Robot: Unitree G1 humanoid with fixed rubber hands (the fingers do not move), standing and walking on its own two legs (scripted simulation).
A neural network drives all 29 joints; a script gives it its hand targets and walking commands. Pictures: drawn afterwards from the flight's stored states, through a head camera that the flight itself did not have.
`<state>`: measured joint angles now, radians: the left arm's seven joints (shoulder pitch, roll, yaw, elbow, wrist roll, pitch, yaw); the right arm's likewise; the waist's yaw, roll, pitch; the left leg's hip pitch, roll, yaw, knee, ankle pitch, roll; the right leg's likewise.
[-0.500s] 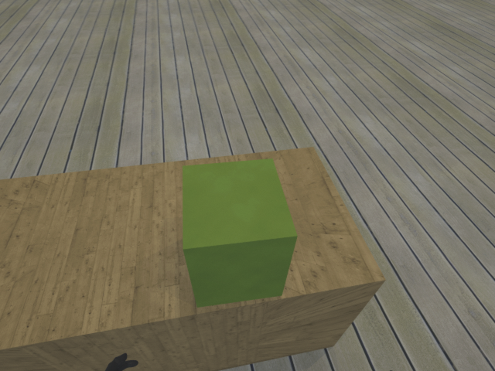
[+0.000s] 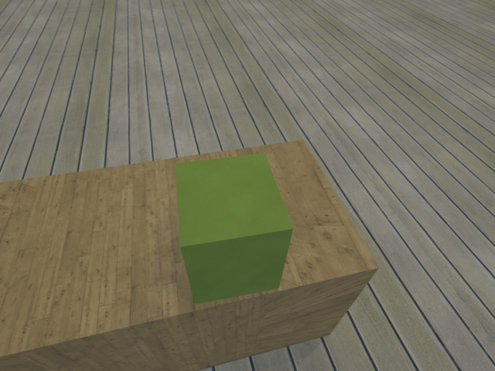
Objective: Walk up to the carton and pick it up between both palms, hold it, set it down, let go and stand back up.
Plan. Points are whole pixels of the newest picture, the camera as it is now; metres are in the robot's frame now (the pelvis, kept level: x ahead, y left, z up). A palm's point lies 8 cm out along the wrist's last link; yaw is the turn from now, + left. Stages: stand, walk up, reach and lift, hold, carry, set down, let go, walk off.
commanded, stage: stand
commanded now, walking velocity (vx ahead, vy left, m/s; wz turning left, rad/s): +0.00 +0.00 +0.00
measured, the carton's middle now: (229, 229) +0.43 +0.04 -0.09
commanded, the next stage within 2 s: none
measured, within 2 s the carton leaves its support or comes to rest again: neither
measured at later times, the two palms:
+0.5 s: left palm out of the picture +0.05 +0.23 -0.13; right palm out of the picture +0.00 -0.23 -0.13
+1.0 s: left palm out of the picture +0.04 +0.22 -0.14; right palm out of the picture -0.01 -0.23 -0.14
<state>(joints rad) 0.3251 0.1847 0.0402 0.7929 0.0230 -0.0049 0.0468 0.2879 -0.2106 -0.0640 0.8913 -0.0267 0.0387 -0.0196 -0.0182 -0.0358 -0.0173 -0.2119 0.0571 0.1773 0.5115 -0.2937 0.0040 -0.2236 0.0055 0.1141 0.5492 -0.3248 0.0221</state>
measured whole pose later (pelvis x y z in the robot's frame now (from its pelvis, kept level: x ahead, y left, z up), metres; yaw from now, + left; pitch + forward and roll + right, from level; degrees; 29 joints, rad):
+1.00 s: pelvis +0.02 +0.00 +0.00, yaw +0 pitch -1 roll +1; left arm 0.29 0.15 0.02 1.01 0.01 0.00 0.05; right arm 0.33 -0.16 -0.03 1.09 -0.01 0.03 -0.04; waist -0.02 -0.01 0.02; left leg -0.14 0.05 0.18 0.48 -0.31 0.00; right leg -0.16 0.00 0.12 0.51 -0.33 0.02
